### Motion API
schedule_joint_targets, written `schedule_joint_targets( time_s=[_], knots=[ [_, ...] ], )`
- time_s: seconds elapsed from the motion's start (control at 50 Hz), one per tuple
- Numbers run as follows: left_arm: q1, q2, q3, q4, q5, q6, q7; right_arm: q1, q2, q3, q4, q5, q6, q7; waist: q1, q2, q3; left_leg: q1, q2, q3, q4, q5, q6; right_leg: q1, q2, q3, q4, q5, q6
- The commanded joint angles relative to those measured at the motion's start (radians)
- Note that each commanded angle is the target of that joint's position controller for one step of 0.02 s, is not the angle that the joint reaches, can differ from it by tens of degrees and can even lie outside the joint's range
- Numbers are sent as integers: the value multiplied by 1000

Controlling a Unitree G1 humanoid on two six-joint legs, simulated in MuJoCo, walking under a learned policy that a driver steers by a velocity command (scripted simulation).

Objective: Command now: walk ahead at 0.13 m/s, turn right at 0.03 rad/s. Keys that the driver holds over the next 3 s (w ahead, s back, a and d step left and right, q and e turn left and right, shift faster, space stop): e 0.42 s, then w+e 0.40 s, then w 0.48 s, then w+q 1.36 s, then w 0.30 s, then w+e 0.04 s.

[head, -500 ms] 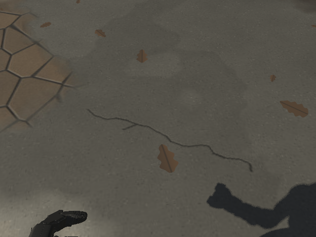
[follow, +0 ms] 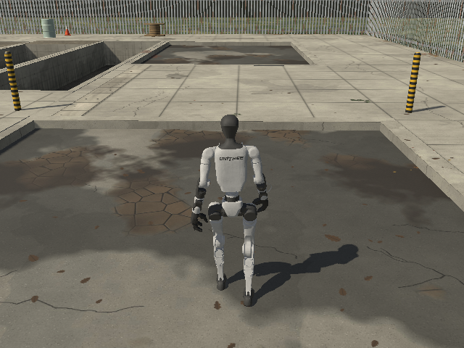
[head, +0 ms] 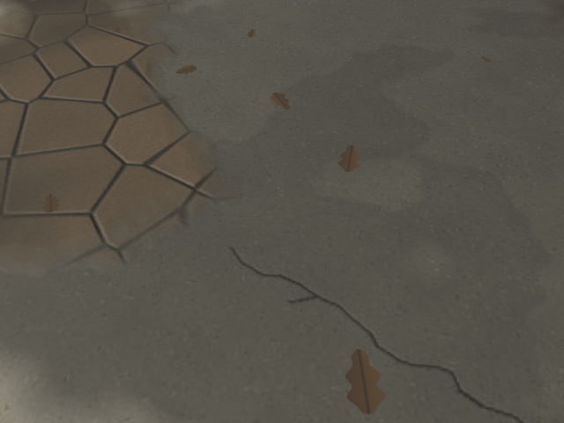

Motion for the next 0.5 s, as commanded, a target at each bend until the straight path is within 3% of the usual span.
schedule_joint_targets(
  time_s=[0.02,0.04,0.08,0.14,0.22,0.32,0.38,0.4,0.42,0.44,0.46,0.48,0.5],
  knots=[
    [149,88,14,-4,-11,38,22,238,-139,-36,15,41,6,-13,-89,143,-298,453,407,-380,-87,749,246,-224,-3,76,379,-254,-13],
    [72,95,21,-21,7,50,20,179,-125,-29,10,40,11,-19,-78,119,-196,367,366,-332,-144,591,223,-265,-9,88,412,-222,-11],
    [5,91,28,-32,23,67,16,91,-118,-25,-4,30,22,-40,-39,99,-100,231,305,-232,-220,440,167,-256,-40,93,403,-107,5],
    [33,82,38,-19,27,87,14,82,-137,-39,-8,29,29,-51,-18,82,-128,177,279,-134,-229,389,166,-222,-29,55,469,-43,30],
    [-39,70,45,-58,29,113,13,82,-137,-51,-6,18,47,-58,-34,107,-102,135,280,-91,-264,59,173,-267,-47,31,409,-17,29],
    [-81,73,47,-108,27,126,-1,80,-169,-69,-6,12,67,-55,-51,121,-116,126,318,-75,-250,-84,171,-215,-45,-9,265,-20,2],
    [-28,77,49,-115,24,121,-14,53,-201,-84,-12,19,81,-54,-19,102,-122,80,321,-36,-193,-139,116,-91,-28,-38,78,49,-42],
    [-1,90,53,-111,27,116,-18,55,-199,-87,-10,20,88,-53,-6,60,-98,24,299,5,-125,-176,65,-33,-23,-11,-48,102,-63],
    [-3,135,62,-122,35,105,-16,104,-165,-86,-2,17,99,-45,-16,-110,-53,-56,222,94,59,-297,-14,-28,-128,187,-259,73,-92],
    [-8,282,96,-158,29,104,-8,70,-99,-70,-67,25,104,-47,-13,-347,5,-306,12,151,252,-516,-94,-50,-400,643,-404,-35,-201],
    [44,282,106,-131,44,106,8,-44,-137,-74,-96,2,106,-46,24,-204,55,-291,29,-10,420,-448,-84,-149,-388,637,-440,-185,-260],
    [-5,234,92,-134,38,106,19,-32,-146,-80,-96,12,101,-30,-22,-157,67,-294,48,-48,450,-332,-79,-172,-328,568,-455,-335,-240],
    [-69,210,84,-150,26,105,19,7,-167,-87,-80,18,90,-15,-61,-154,81,-291,51,-48,446,-245,-79,-166,-276,513,-474,-322,-202]
  ],
)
